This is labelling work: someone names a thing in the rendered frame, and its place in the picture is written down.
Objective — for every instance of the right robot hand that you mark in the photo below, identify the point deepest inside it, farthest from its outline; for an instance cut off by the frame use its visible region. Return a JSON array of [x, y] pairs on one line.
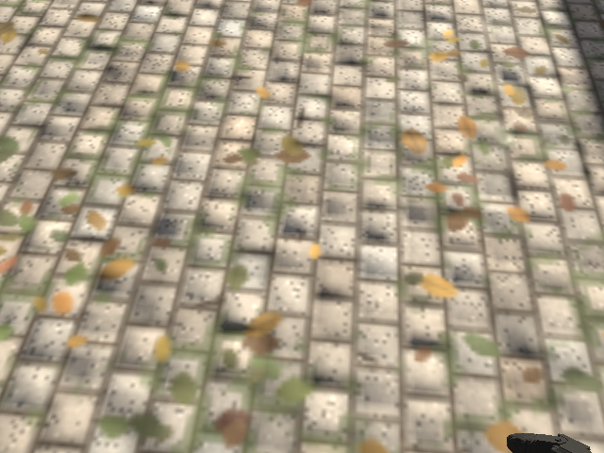
[[541, 443]]

